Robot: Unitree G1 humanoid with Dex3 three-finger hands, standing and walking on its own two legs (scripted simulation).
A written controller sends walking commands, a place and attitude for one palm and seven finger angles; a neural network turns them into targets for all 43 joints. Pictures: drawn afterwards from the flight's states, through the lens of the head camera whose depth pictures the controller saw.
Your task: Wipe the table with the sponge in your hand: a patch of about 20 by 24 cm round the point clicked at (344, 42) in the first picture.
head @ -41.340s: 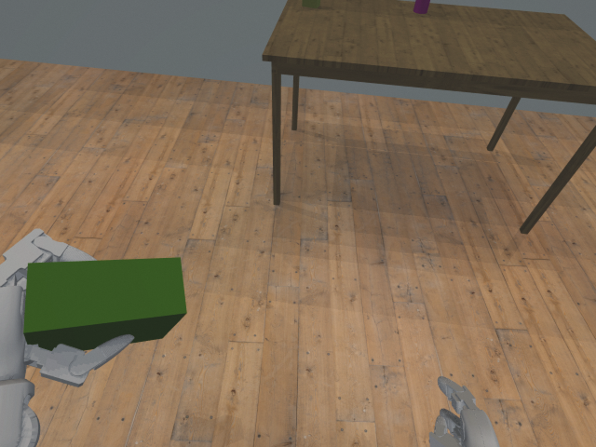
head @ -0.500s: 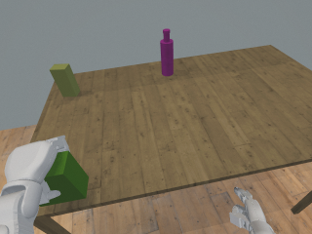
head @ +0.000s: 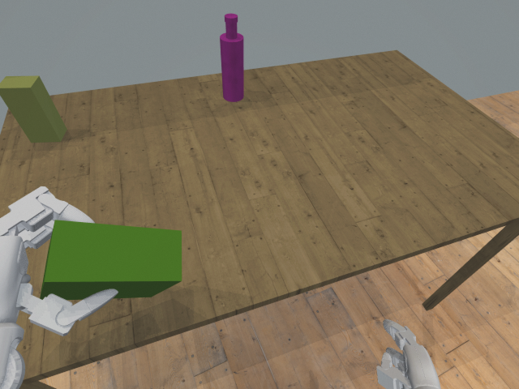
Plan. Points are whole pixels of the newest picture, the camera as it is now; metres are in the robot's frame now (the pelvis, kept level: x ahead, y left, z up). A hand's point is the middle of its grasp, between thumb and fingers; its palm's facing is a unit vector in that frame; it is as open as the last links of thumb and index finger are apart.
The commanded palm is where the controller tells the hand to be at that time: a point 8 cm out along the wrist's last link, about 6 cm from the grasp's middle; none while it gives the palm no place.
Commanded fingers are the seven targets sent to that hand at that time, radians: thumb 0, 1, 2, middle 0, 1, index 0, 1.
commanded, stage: step back with the hand held close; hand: left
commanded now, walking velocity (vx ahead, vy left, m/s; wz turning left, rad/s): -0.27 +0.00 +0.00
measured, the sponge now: (130, 265) +0.24 +0.18 +0.13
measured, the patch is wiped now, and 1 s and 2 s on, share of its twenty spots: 0.95 0.95 0.95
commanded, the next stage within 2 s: stop stepping back and stand still in 1.18 s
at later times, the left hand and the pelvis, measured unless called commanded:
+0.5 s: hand (10, 307) +0.17 +0.26 +0.17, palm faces +0.39 -0.80 -0.45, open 10.1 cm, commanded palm +0.11 +0.30 +0.19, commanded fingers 0.00 0.10 1.30 -1.20 -1.60 -1.20 -1.60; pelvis -0.04 +0.01 -0.01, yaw +1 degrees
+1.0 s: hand out of the picture +0.10 +0.26 +0.17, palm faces +0.36 -0.83 -0.43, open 10.1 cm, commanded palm +0.05 +0.29 +0.19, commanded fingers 0.00 0.10 1.30 -1.20 -1.60 -1.20 -1.60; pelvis -0.13 +0.02 +0.00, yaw -3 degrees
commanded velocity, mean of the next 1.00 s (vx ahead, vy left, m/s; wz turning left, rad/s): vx -0.34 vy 0.00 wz -0.01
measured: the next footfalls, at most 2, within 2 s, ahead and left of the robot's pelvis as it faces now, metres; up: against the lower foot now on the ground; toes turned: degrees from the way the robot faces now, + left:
right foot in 1.14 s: -0.15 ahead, -0.14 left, +0.00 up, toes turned -2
left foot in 1.40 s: -0.26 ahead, +0.14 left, +0.00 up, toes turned +1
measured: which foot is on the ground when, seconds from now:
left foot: down 0.00-1.00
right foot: down 0.00-0.84, up 0.86-1.00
